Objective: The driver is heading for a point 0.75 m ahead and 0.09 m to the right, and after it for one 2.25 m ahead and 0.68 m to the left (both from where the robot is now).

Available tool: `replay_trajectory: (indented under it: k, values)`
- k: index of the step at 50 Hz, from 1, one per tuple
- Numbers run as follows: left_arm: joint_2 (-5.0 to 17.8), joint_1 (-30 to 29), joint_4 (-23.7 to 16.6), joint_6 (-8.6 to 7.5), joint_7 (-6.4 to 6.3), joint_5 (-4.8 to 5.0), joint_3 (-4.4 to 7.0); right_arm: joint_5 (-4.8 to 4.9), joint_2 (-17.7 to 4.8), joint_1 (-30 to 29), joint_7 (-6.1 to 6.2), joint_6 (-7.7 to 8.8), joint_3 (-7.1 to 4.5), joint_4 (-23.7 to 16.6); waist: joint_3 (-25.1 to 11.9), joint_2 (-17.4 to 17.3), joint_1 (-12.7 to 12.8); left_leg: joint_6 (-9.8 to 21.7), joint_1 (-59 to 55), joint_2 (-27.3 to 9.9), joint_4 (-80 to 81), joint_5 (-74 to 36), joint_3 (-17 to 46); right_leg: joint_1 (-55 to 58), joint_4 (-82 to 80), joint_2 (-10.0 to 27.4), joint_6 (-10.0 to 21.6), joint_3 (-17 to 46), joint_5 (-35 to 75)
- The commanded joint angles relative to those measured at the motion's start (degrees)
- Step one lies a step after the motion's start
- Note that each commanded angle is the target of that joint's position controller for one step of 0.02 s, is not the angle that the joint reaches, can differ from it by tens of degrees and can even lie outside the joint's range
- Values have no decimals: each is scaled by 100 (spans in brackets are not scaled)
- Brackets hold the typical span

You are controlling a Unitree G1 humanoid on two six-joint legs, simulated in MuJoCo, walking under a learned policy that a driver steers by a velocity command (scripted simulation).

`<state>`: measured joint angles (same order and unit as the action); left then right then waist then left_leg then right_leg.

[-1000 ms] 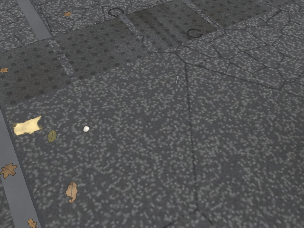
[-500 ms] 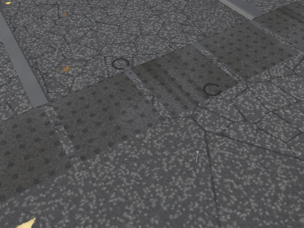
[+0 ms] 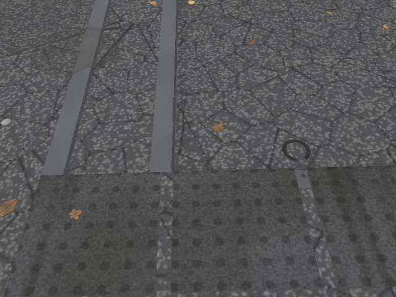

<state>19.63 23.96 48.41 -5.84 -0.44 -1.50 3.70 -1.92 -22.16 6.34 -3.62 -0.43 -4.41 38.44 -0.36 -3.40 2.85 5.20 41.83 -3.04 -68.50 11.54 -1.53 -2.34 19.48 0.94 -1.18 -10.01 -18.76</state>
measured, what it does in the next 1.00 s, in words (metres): walks ahead: left foot, then right foot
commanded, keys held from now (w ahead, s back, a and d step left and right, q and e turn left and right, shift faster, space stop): w+q+shift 0.14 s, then w+e+shift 0.46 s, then w+q+shift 0.40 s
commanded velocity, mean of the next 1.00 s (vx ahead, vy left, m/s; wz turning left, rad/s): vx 1.00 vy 0.00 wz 0.15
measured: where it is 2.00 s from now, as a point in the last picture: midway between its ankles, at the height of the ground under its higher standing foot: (212, 115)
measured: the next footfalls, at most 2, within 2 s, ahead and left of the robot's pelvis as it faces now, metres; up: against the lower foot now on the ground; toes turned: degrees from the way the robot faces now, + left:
left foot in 0.20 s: +0.36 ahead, +0.07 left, +0.00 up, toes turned +14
right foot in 0.66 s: +0.81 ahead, -0.01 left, +0.00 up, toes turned -5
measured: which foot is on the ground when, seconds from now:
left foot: up 0.00-0.18, down 0.20-0.66, up 0.68-1.00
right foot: down 0.00-0.18, up 0.20-0.64, down 0.66-1.00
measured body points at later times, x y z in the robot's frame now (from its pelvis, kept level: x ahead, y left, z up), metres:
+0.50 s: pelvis +0.46 +0.04 -0.01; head +0.48 +0.04 +0.44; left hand +0.58 +0.31 -0.11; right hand +0.48 -0.23 -0.14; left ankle +0.33 +0.06 -0.74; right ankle +0.68 -0.08 -0.66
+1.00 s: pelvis +0.95 +0.03 -0.02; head +0.97 +0.03 +0.43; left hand +0.90 +0.29 -0.15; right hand +1.13 -0.19 -0.13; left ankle +1.16 +0.19 -0.68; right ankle +0.77 +0.00 -0.73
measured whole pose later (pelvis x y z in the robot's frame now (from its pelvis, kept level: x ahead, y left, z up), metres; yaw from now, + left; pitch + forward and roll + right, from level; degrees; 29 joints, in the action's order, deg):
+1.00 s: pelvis +0.95 +0.03 -0.02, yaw +7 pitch +0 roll -1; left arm 13.8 24.5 53.3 -7.8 0.3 -0.5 1.6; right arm -0.2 -15.2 8.2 -3.4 2.5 -0.5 46.1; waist 2.6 -1.4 1.8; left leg 7.0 43.2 -4.3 -42.6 -11.4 -3.3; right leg 13.2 7.9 -7.4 4.9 -13.0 -21.8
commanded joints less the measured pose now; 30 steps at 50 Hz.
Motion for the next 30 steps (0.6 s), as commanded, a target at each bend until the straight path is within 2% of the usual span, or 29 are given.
replay_trajectory:
  k: [1, 3, 5, 6, 7, 8, 9, 10, 11, 12, 13, 14, 15, 16, 17, 18, 20, 21, 23, 25, 26, 28, 29, 30]
  values:
    - [112, -689, -345, -206, 37, 23, -77, 3, 318, -459, -177, 26, 258, -723, 564, 802, -470, 30, 58, -240, 947, -942, 16, -533, -1252, 1169, 385, 156, 2561]
    - [317, -531, -240, -211, 23, 15, -40, 3, 303, -853, -248, 32, 311, -814, 834, 562, -416, 202, -551, -12, 1955, -1271, -519, -596, -1393, 1031, 296, -383, 3460]
    - [622, -161, -185, -171, -16, 14, 18, 11, 195, -813, -235, 58, 292, -733, 604, 643, -460, 404, -1232, 461, 2355, -1177, -974, -73, -778, 1049, 196, -583, 6111]
    - [817, -97, -208, -102, -63, 10, 65, 14, 78, -522, -200, 70, 255, -634, 368, 807, -666, 495, -1595, 662, 2420, -914, -1042, 204, -207, 1149, 162, -588, 7191]
    - [1009, -163, -255, 0, -106, -13, 115, 12, -88, 86, -154, 90, 183, -461, -22, 907, -1045, 613, -2292, 829, 2455, -642, -988, 274, 737, 1283, 168, -546, 7824]
    - [1106, -296, -314, 76, -138, -33, 118, -49, -235, 1142, -86, 113, 92, -124, -478, 989, -1530, 794, -3596, 915, 2617, -438, -631, -164, 1961, 1431, 290, -384, 7881]
    - [1041, -406, -352, 117, -116, -71, 89, -77, -444, 2239, 50, 121, -61, 316, -851, 779, -1950, 963, -5186, 842, 3141, -351, -97, -1092, 3635, 1267, 363, -349, 6564]
    - [446, -342, -405, 117, -35, -102, -7, 46, -871, 1989, 209, 56, -237, 413, -825, -706, -1463, 910, -6071, -28, 3391, -23, 1129, -2593, 6143, 103, 257, -331, -90]
    - [299, 507, -953, 80, -26, 178, -142, -80, -1424, 1507, 261, 33, -285, -20, -2221, -1225, -752, 1967, -7372, -1814, 4237, 3, 4298, -4128, 7790, -90, 212, 839, -1073]
    - [685, -407, -946, 16, -59, 137, -90, -49, -1026, 1659, 354, 17, -271, -85, -1928, 145, -1210, 1752, -6752, -1611, 4962, 819, 4269, -4462, 7697, 82, 262, 1262, -301]
    - [529, -459, -914, 11, -47, 197, -132, -50, -797, 1463, 424, 100, -197, 143, -741, 368, -854, 1547, -5539, -1565, 5228, 780, 3559, -4502, 7220, 319, 300, 1201, -52]
    - [390, -564, -836, 54, -12, 112, -175, -64, -488, 1311, 418, 240, -107, 264, -216, 840, -594, 1349, -4468, -1374, 5359, 572, 3043, -4120, 6609, 536, 323, 1357, 25]
    - [270, -386, -673, 172, 40, 53, -200, -106, -330, 1119, 434, 379, -39, 274, 40, 965, -346, 1209, -3655, -1249, 5475, 275, 2517, -3627, 6323, 616, 334, 1505, 48]
    - [163, -171, -519, 325, 104, 7, -207, -55, -139, 1096, 417, 497, 33, 364, 236, 860, -144, 1047, -2963, -1102, 5720, 209, 2063, -3158, 5970, 711, 310, 1589, 96]
    - [88, -102, -434, 429, 171, 25, -192, -8, -21, 1049, 388, 587, 73, 447, 353, 729, -14, 859, -2743, -931, 5957, 343, 1616, -3096, 5657, 755, 302, 1638, 168]
    - [10, -294, -489, 485, 209, 34, -194, 29, 3, 1139, 343, 679, 76, 527, 551, 491, -33, 776, -2603, -901, 6108, 37, 1343, -3233, 5325, 814, 296, 1635, 380]
    - [-73, -1032, -675, 495, 242, 90, -197, 69, 71, 1323, 271, 779, 80, 670, 869, 385, -219, 449, -2798, -594, 6359, -911, 537, -3745, 4584, 764, 368, 1477, 1120]
    - [-115, -1290, -733, 466, 260, 112, -207, 71, 90, 1286, 257, 803, 87, 682, 904, 359, -249, 330, -2934, -382, 6423, -1366, 92, -3838, 4185, 675, 425, 1325, 1493]
    - [-201, -1646, -821, 388, 347, 144, -240, 111, 146, 1351, 261, 865, 127, 722, 808, 361, -327, 54, -3152, -186, 6464, -2488, -572, -3580, 3270, 519, 560, 824, 2355]
    - [-303, -1991, -910, 348, 435, 148, -289, 156, 78, 1545, 314, 913, 148, 811, 771, 345, -422, -105, -3500, -286, 6630, -3249, -863, -3266, 2506, 362, 718, 456, 2957]
    - [-308, -2067, -927, 340, 465, 149, -296, 159, 33, 1623, 356, 921, 158, 870, 740, 299, -426, -202, -3820, -368, 6595, -3996, -983, -3132, 2209, 214, 811, 290, 3131]
    - [-118, -1915, -857, 358, 478, 106, -248, 121, -200, 1683, 494, 851, 129, 903, 421, -14, -277, -404, -4659, -486, 5977, -6218, -1193, -2808, 1925, -243, 952, -70, 2866]
    - [71, -1745, -812, 378, 475, 92, -195, 89, -392, 1666, 576, 769, 81, 888, 247, -137, -116, -502, -4991, -580, 5485, -7053, -1213, -2600, 1741, -447, 1009, -142, 2493]
    - [239, -1203, -671, 408, 451, 87, -128, 29, -552, 1585, 653, 652, 33, 859, -67, -315, 211, -538, -5138, -708, 4661, -7808, -1199, -2048, 1758, -677, 1070, -196, 2031]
